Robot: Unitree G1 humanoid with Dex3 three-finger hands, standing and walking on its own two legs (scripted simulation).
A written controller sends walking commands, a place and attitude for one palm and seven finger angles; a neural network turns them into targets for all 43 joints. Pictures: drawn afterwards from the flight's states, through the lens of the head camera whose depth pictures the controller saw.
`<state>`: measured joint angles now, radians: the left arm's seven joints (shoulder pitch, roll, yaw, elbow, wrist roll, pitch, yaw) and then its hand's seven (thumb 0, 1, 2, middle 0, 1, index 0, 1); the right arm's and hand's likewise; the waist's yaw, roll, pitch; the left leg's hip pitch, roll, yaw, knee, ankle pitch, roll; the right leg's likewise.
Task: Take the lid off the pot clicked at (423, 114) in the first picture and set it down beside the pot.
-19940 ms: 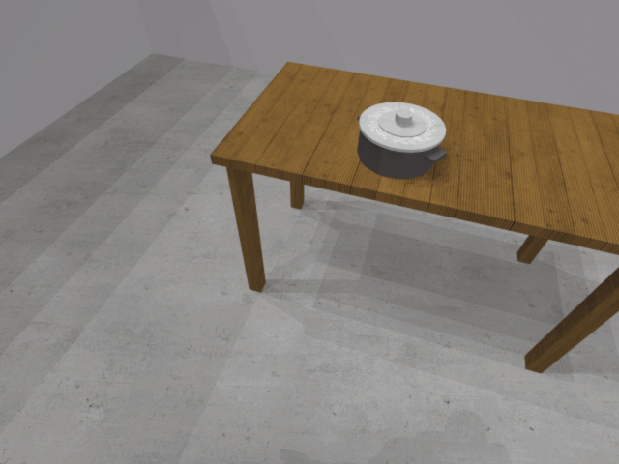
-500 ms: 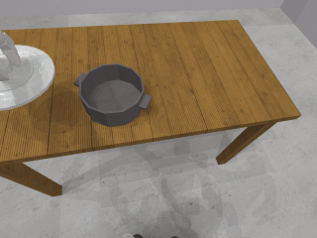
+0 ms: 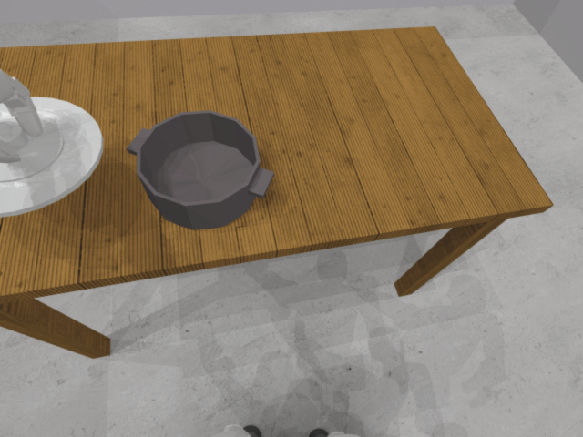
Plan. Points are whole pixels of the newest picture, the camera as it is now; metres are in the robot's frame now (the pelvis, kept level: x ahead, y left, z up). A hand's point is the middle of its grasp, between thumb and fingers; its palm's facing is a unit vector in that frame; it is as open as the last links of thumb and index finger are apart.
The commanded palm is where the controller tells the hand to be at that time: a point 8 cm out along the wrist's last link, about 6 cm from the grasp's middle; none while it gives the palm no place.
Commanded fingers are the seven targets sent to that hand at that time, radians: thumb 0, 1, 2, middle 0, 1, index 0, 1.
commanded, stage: lower the lid onto the table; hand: left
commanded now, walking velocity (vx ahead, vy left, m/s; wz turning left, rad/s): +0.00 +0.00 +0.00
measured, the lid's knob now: (7, 137) +0.50 +0.35 +0.07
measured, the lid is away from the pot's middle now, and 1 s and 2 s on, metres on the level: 0.23 0.24 0.24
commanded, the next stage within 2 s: open the fingers wide in 1.94 s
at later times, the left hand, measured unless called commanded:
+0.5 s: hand (17, 146) +0.49 +0.34 +0.07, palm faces -0.44 -0.13 -0.89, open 6.8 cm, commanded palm +0.53 +0.34 +0.13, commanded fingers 0.00 0.89 0.63 -0.94 -1.07 -0.90 -1.06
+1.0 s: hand (14, 165) +0.48 +0.35 +0.04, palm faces -0.47 -0.13 -0.87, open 6.8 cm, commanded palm +0.53 +0.34 +0.09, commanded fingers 0.00 0.89 0.63 -0.94 -1.07 -0.90 -1.06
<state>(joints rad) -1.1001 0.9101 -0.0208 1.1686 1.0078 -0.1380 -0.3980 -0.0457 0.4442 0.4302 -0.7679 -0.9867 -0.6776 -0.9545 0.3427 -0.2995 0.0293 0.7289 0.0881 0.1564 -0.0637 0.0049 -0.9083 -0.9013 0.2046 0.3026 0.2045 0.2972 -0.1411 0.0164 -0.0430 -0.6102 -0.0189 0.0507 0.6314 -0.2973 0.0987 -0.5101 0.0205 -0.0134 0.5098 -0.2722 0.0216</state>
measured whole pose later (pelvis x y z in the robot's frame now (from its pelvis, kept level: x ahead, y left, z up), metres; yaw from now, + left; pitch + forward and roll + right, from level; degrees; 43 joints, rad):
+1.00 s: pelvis +0.00 +0.00 -0.02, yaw -1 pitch +21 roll -5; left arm -1.05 0.95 0.04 1.19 1.04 -0.19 -0.34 -0.05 0.45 0.43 -0.77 -0.99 -0.67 -0.95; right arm 0.35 -0.30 0.04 0.72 0.07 0.19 -0.07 0.00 -0.91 -0.90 0.21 0.30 0.21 0.30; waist -0.17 0.02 -0.06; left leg -0.78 0.00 0.04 0.77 -0.36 0.10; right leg -0.67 0.04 -0.02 0.63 -0.33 0.02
